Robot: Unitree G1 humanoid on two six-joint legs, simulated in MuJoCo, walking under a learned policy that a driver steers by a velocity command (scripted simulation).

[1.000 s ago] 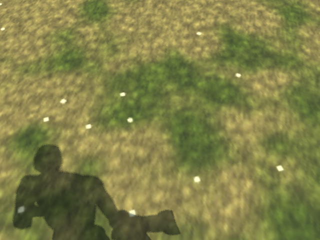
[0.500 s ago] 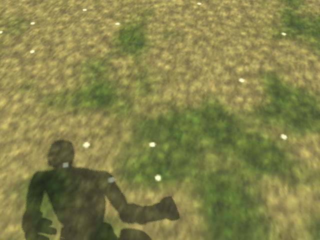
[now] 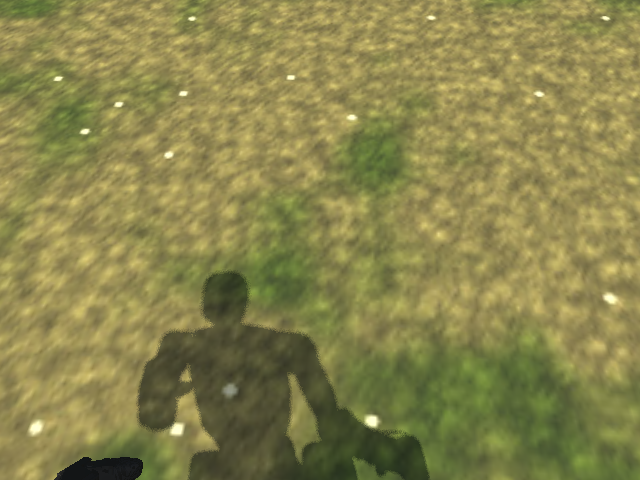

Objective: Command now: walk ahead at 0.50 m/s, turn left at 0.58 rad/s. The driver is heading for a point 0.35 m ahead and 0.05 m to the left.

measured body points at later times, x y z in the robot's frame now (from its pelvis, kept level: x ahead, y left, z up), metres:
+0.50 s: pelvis +0.23 +0.06 -0.01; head +0.28 +0.09 +0.44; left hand +0.22 +0.36 -0.14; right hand +0.50 -0.12 -0.08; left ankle +0.31 +0.17 -0.73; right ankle +0.12 -0.11 -0.64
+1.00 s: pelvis +0.32 +0.06 +0.01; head +0.33 +0.06 +0.46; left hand +0.36 +0.34 -0.12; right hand +0.50 -0.16 -0.12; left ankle +0.32 +0.17 -0.73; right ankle +0.36 -0.07 -0.73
